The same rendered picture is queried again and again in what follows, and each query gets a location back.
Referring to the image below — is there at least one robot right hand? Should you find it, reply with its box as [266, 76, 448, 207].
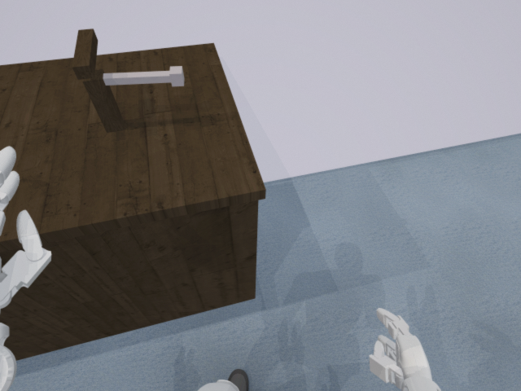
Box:
[370, 308, 432, 389]

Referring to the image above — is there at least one counter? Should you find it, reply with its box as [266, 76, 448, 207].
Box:
[0, 29, 266, 361]

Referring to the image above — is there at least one robot left hand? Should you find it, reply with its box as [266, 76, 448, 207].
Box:
[0, 146, 51, 312]

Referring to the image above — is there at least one robot left forearm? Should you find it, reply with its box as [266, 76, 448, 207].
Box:
[0, 323, 17, 391]

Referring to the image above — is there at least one robot left foot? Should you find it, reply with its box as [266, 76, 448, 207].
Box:
[228, 369, 249, 391]

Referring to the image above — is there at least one tap lever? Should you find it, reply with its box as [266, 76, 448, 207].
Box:
[103, 66, 185, 86]

